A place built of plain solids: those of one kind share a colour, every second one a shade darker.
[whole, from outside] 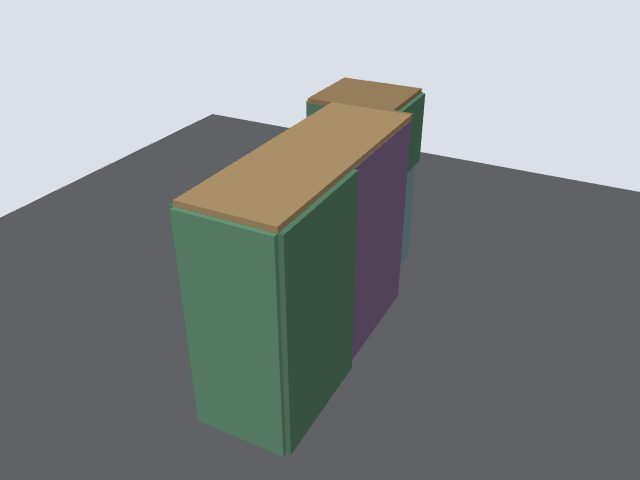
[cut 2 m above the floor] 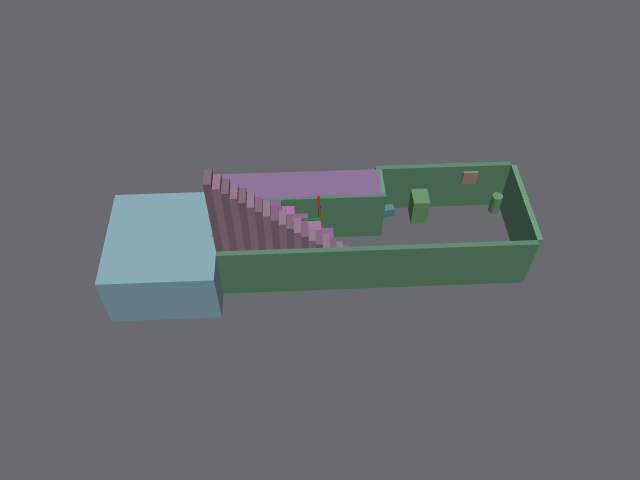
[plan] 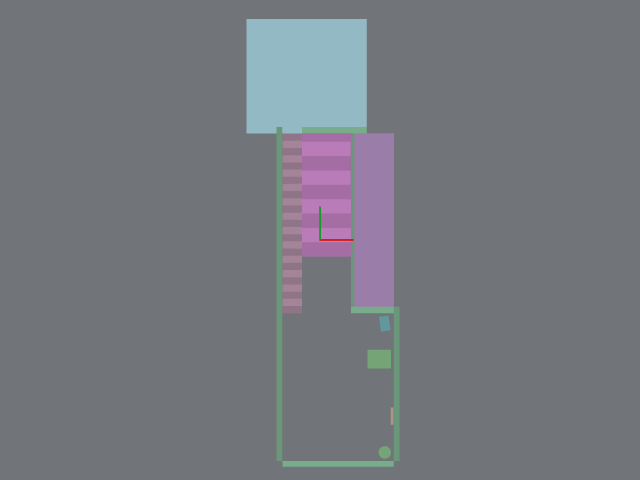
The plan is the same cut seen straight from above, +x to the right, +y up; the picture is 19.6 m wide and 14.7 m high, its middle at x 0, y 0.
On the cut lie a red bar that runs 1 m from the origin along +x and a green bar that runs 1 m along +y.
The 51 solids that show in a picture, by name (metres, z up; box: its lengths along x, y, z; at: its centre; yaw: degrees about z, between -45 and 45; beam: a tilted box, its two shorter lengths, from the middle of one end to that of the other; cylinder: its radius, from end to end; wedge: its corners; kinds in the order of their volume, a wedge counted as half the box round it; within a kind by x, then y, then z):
{
 "floor_1": {"box": [3.69, 3.51, 5.39], "at": [-0.41, 5.01, 2.4]},
 "fill_1": {"box": [1.22, 5.41, 8.26], "at": [1.66, 0.56, 4.08]},
 "wall_1": {"box": [1.1, 0.2, 3.12], "at": [-1.7, 3.36, 6.66]},
 "wall_2": {"box": [0.18, 10.23, 8.27], "at": [-1.24, -1.65, 4.08]},
 "wall_3": {"box": [1.99, 0.2, 8.27], "at": [0.44, 3.36, 4.08]},
 "wall_4": {"box": [3.41, 0.18, 8.27], "at": [0.55, -6.86, 4.08]},
 "wall_5": {"box": [0.18, 5.5, 8.27], "at": [1.04, 0.51, 4.08]},
 "wall_6": {"box": [0.18, 3.31, 3.12], "at": [1.53, 5.11, 6.66]},
 "wall_7": {"box": [1.31, 0.2, 8.27], "at": [1.6, -2.15, 4.08]},
 "wall_8": {"box": [0.18, 4.72, 8.27], "at": [2.35, -4.41, 4.08]},
 "mass_1": {"box": [1.5, 0.44, 0.57], "at": [0.2, -0.29, 0.23]},
 "mass_2": {"box": [1.5, 0.44, 0.96], "at": [0.2, 0.15, 0.43]},
 "mass_3": {"box": [1.5, 0.44, 1.35], "at": [0.2, 0.59, 0.63]},
 "mass_4": {"box": [1.5, 0.44, 1.75], "at": [0.2, 1.03, 0.82]},
 "mass_5": {"box": [1.5, 0.44, 2.14], "at": [0.2, 1.47, 1.02]},
 "mass_6": {"box": [1.5, 0.44, 2.53], "at": [0.2, 1.91, 1.21]},
 "mass_7": {"box": [1.5, 0.44, 2.92], "at": [0.2, 2.35, 1.41]},
 "mass_8": {"box": [1.5, 0.44, 3.31], "at": [0.2, 2.79, 1.61]},
 "mass_9": {"box": [1.5, 0.26, 3.71], "at": [0.2, 3.14, 1.8]},
 "roof_1": {"box": [3.69, 3.31, 0.2], "at": [-0.41, 5.11, 8.32]},
 "roof_2": {"box": [4.51, 0.2, 0.2], "at": [0.0, 3.36, 8.32]},
 "roof_3": {"box": [3.41, 10.03, 0.2], "at": [0.55, -1.75, 8.32]},
 "tread_1": {"wedge": [[-1.15, -2.24, -0.05], [-1.15, -2.24, 0.2], [-1.15, -2.02, -0.05], [-1.15, -2.02, 0.19], [-0.55, -2.24, -0.05], [-0.55, -2.24, 0.19], [-0.55, -2.02, -0.05], [-0.55, -2.02, 0.19]]},
 "tread_2": {"wedge": [[-1.15, -2.02, -0.05], [-1.15, -2.02, 0.39], [-1.15, -1.8, -0.05], [-1.15, -1.8, 0.39], [-0.55, -2.02, -0.05], [-0.55, -2.02, 0.39], [-0.55, -1.8, -0.05], [-0.55, -1.8, 0.39]]},
 "tread_3": {"wedge": [[-1.15, -1.8, -0.05], [-1.15, -1.8, 0.59], [-1.15, -1.58, -0.05], [-1.15, -1.58, 0.58], [-0.55, -1.8, -0.05], [-0.55, -1.8, 0.59], [-0.55, -1.58, -0.05], [-0.55, -1.58, 0.59]]},
 "tread_4": {"wedge": [[-1.15, -1.58, -0.05], [-1.15, -1.58, 0.78], [-1.15, -1.36, -0.05], [-1.15, -1.36, 0.78], [-0.55, -1.58, -0.05], [-0.55, -1.58, 0.78], [-0.55, -1.36, -0.05], [-0.55, -1.36, 0.78]]},
 "tread_5": {"wedge": [[-1.15, -1.36, -0.05], [-1.15, -1.36, 0.98], [-1.15, -1.14, -0.05], [-1.15, -1.14, 0.98], [-0.55, -1.36, -0.05], [-0.55, -1.36, 0.98], [-0.55, -1.13, -0.05], [-0.55, -1.13, 0.98]]},
 "tread_6": {"wedge": [[-1.15, -1.14, -0.05], [-1.15, -1.14, 1.18], [-1.15, -0.92, -0.05], [-1.15, -0.92, 1.18], [-0.55, -1.14, -0.05], [-0.55, -1.14, 1.18], [-0.55, -0.92, -0.05], [-0.55, -0.92, 1.17]]},
 "tread_7": {"wedge": [[-1.15, -0.92, -0.05], [-1.15, -0.92, 1.37], [-1.15, -0.7, -0.05], [-1.15, -0.7, 1.37], [-0.55, -0.92, -0.05], [-0.55, -0.92, 1.37], [-0.55, -0.7, -0.05], [-0.55, -0.7, 1.37]]},
 "tread_8": {"wedge": [[-1.15, -0.7, -0.05], [-1.15, -0.7, 1.57], [-1.15, -0.48, -0.05], [-1.15, -0.48, 1.57], [-0.55, -0.7, -0.05], [-0.55, -0.7, 1.57], [-0.55, -0.48, -0.05], [-0.55, -0.48, 1.57]]},
 "tread_9": {"wedge": [[-1.15, -0.48, -0.05], [-1.15, -0.48, 1.76], [-1.15, -0.26, -0.05], [-1.15, -0.26, 1.76], [-0.55, -0.48, -0.05], [-0.55, -0.48, 1.76], [-0.55, -0.26, -0.05], [-0.55, -0.26, 1.76]]},
 "tread_10": {"wedge": [[-1.15, -0.26, -0.05], [-1.15, -0.26, 1.96], [-1.15, -0.04, -0.05], [-1.15, -0.04, 1.96], [-0.55, -0.27, -0.05], [-0.55, -0.27, 1.96], [-0.55, -0.04, -0.05], [-0.55, -0.04, 1.96]]},
 "tread_11": {"wedge": [[-1.15, -0.04, -0.05], [-1.15, -0.04, 2.15], [-1.15, 0.18, -0.05], [-1.15, 0.18, 2.15], [-0.55, -0.04, -0.05], [-0.55, -0.04, 2.15], [-0.55, 0.18, -0.05], [-0.55, 0.18, 2.15]]},
 "tread_12": {"wedge": [[-1.15, 0.17, -0.05], [-1.15, 0.17, 2.35], [-1.15, 0.4, -0.05], [-1.15, 0.4, 2.35], [-0.55, 0.18, -0.05], [-0.55, 0.18, 2.35], [-0.55, 0.4, -0.05], [-0.55, 0.4, 2.35]]},
 "tread_13": {"wedge": [[-1.15, 0.4, -0.05], [-1.15, 0.4, 2.55], [-1.15, 0.62, -0.05], [-1.15, 0.62, 2.55], [-0.55, 0.4, -0.05], [-0.55, 0.4, 2.55], [-0.55, 0.62, -0.05], [-0.55, 0.62, 2.55]]},
 "tread_14": {"wedge": [[-1.15, 0.62, -0.05], [-1.15, 0.62, 2.74], [-1.15, 0.84, -0.05], [-1.15, 0.84, 2.74], [-0.55, 0.62, -0.05], [-0.55, 0.62, 2.74], [-0.55, 0.84, -0.05], [-0.55, 0.84, 2.74]]},
 "tread_15": {"wedge": [[-1.15, 0.84, -0.05], [-1.15, 0.84, 2.94], [-1.15, 1.06, -0.05], [-1.15, 1.06, 2.94], [-0.55, 0.84, -0.05], [-0.55, 0.84, 2.94], [-0.55, 1.06, -0.05], [-0.55, 1.06, 2.94]]},
 "tread_16": {"wedge": [[-1.15, 1.06, -0.05], [-1.15, 1.06, 3.14], [-1.15, 1.28, -0.05], [-1.15, 1.28, 3.13], [-0.55, 1.06, -0.05], [-0.55, 1.06, 3.14], [-0.55, 1.28, -0.05], [-0.55, 1.28, 3.14]]},
 "tread_17": {"wedge": [[-1.15, 1.28, -0.05], [-1.15, 1.28, 3.33], [-1.15, 1.5, -0.05], [-1.15, 1.5, 3.33], [-0.55, 1.28, -0.05], [-0.55, 1.28, 3.33], [-0.55, 1.5, -0.05], [-0.55, 1.5, 3.33]]},
 "tread_18": {"wedge": [[-1.15, 1.5, -0.05], [-1.15, 1.5, 3.53], [-1.15, 1.72, -0.05], [-1.15, 1.72, 3.53], [-0.55, 1.5, -0.05], [-0.55, 1.5, 3.53], [-0.55, 1.72, -0.05], [-0.55, 1.72, 3.53]]},
 "tread_19": {"wedge": [[-1.15, 1.72, -0.05], [-1.15, 1.72, 3.72], [-1.15, 1.94, -0.05], [-1.15, 1.94, 3.72], [-0.55, 1.72, -0.05], [-0.55, 1.72, 3.73], [-0.55, 1.94, -0.05], [-0.55, 1.94, 3.72]]},
 "tread_20": {"wedge": [[-1.15, 1.93, -0.05], [-1.15, 1.93, 3.92], [-1.15, 2.16, -0.05], [-1.15, 2.16, 3.92], [-0.55, 1.94, -0.05], [-0.55, 1.94, 3.92], [-0.55, 2.16, -0.05], [-0.55, 2.16, 3.92]]},
 "tread_21": {"wedge": [[-1.15, 2.16, -0.05], [-1.15, 2.16, 4.12], [-1.15, 2.38, -0.05], [-1.15, 2.38, 4.12], [-0.55, 2.16, -0.05], [-0.55, 2.16, 4.12], [-0.55, 2.38, -0.05], [-0.55, 2.38, 4.11]]},
 "tread_22": {"wedge": [[-1.15, 2.38, -0.05], [-1.15, 2.38, 4.31], [-1.15, 2.6, -0.05], [-1.15, 2.6, 4.31], [-0.55, 2.38, -0.05], [-0.55, 2.38, 4.31], [-0.55, 2.6, -0.05], [-0.55, 2.6, 4.31]]},
 "tread_23": {"wedge": [[-1.15, 2.6, -0.05], [-1.15, 2.6, 4.51], [-1.15, 2.82, -0.05], [-1.15, 2.82, 4.51], [-0.55, 2.6, -0.05], [-0.55, 2.6, 4.51], [-0.55, 2.82, -0.05], [-0.55, 2.82, 4.51]]},
 "tread_24": {"wedge": [[-1.15, 2.82, -0.05], [-1.15, 2.82, 4.7], [-1.15, 3.04, -0.05], [-1.15, 3.04, 4.7], [-0.55, 2.82, -0.05], [-0.55, 2.82, 4.7], [-0.55, 3.04, -0.05], [-0.55, 3.04, 4.7]]},
 "tread_25": {"wedge": [[-1.15, 3.04, -0.05], [-1.15, 3.04, 4.9], [-1.15, 3.26, -0.05], [-1.15, 3.26, 4.9], [-0.55, 3.04, -0.05], [-0.55, 3.04, 4.9], [-0.55, 3.26, -0.05], [-0.55, 3.26, 4.9]]},
 "bin_1": {"box": [0.72, 0.58, 1.11], "at": [1.81, -3.65, 0.51]},
 "bin_2": {"cylinder": 0.19, "from": [1.98, -6.51, 0.0], "to": [1.98, -6.51, 0.75]},
 "bucket_1": {"box": [0.3, 0.46, 0.39], "at": [1.98, -2.56, 0.14], "yaw": 8.4},
 "cabinet_1": {"box": [0.09, 0.53, 0.55], "at": [2.21, -5.39, 1.49]}
}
